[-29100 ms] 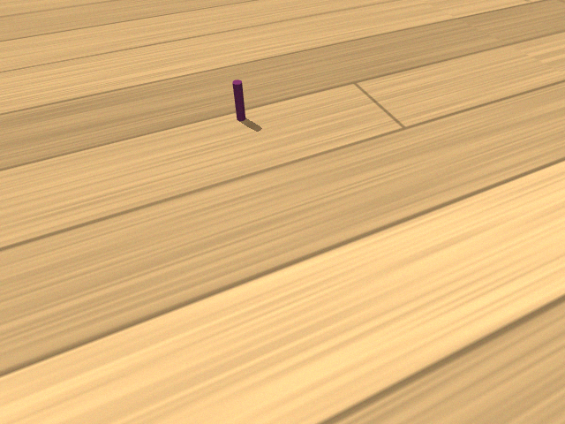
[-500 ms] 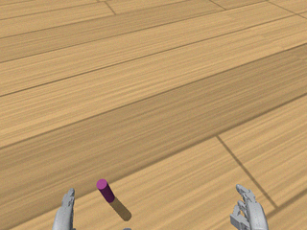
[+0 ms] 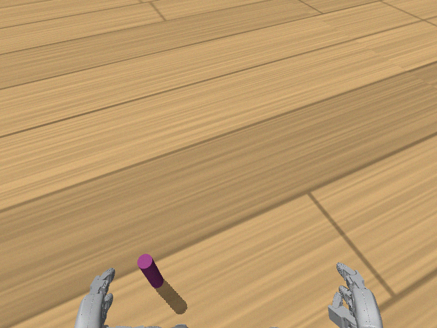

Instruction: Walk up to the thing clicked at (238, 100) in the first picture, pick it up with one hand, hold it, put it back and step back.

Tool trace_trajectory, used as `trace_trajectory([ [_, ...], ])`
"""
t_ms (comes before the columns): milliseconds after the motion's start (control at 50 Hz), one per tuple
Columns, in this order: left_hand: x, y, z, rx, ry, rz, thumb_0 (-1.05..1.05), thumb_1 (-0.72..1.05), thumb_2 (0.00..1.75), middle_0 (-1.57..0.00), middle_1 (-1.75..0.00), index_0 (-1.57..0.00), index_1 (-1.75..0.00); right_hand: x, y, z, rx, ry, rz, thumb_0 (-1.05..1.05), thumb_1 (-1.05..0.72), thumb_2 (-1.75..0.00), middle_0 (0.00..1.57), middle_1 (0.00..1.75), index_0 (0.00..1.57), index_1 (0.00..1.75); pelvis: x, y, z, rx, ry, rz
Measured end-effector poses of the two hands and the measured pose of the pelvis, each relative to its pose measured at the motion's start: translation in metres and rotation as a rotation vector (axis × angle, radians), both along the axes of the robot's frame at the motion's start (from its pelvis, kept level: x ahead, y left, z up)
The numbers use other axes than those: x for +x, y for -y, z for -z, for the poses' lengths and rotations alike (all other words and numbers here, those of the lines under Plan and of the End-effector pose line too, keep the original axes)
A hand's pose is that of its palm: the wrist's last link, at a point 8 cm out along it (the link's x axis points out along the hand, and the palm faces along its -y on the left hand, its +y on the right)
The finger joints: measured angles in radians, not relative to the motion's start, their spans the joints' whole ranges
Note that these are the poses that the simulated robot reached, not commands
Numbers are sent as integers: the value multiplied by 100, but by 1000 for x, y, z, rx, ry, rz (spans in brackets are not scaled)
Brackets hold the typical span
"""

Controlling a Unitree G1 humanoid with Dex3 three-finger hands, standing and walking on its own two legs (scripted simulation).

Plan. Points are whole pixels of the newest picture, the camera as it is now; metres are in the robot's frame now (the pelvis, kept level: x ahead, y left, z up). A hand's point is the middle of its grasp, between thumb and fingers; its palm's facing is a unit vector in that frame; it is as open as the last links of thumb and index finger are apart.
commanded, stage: stand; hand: left
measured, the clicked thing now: (151, 272) +0.43 +0.28 -0.60
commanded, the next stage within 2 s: none
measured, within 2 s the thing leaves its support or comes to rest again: neither
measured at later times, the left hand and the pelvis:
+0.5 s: hand out of the picture +0.07 +0.27 -0.11, palm faces -0.02 -0.94 -0.35, open 7.5 cm; pelvis +0.00 +0.02 +0.04, yaw +0 degrees
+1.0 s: hand out of the picture +0.03 +0.26 -0.10, palm faces -0.02 -0.94 -0.35, open 7.4 cm; pelvis -0.01 +0.01 +0.06, yaw +0 degrees
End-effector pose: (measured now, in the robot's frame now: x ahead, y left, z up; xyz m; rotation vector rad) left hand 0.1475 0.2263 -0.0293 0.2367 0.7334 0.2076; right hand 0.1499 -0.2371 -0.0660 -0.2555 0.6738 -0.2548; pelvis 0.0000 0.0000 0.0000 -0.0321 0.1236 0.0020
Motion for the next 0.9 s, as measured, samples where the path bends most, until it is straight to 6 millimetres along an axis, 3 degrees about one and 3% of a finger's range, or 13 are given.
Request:
trace_trajectory([
  [80, 1, -1, 2, 14, 4, 25, -1, 3, 61, -19, -26, -19, -26, 1, 0, 2, -13, -18, -26, 2, -91, -90, 21, 30, 20, 30, -1, 0, -1, 3, 11, -1],
  [160, -2, -17, 26, 46, -66, 119, 0, 33, 75, -20, -28, -20, -28, -7, 10, 16, -31, -211, -128, 1, -90, -90, 21, 30, 20, 30, -3, 0, -7, 22, 64, -4],
  [240, -17, -40, 41, 44, -168, 98, 0, 59, 83, -20, -29, -21, -29, -25, 26, 16, -22, -315, -97, 1, -90, -89, 21, 30, 21, 30, -1, -3, -14, 32, 92, -4],
  [340, -45, -64, 49, 53, -288, 47, 0, 78, 87, -20, -29, -21, -30, -51, 40, 10, -34, -406, -34, 1, -91, -89, 21, 30, 20, 30, 3, -10, -24, 29, 121, -2],
  [540, -88, -85, 47, 44, -456, -22, 1, 89, 89, -20, -30, -20, -30, -88, 30, 6, -4, -539, 11, 1, -91, -90, 21, 30, 20, 30, 2, -20, -43, 25, 162, -2],
  [700, -107, -85, 42, 38, -513, -43, 1, 90, 90, -20, -30, -21, -30, -92, 20, 7, 35, -553, 7, 1, -91, -90, 21, 30, 20, 30, -3, -20, -52, 35, 183, 0],
  [900, -119, -79, 36, 47, -538, -54, 1, 90, 90, -20, -30, -21, -30, -94, 32, 7, 47, -557, 15, 1, -91, -90, 21, 30, 20, 30, -8, -13, -56, 35, 189, -2],
])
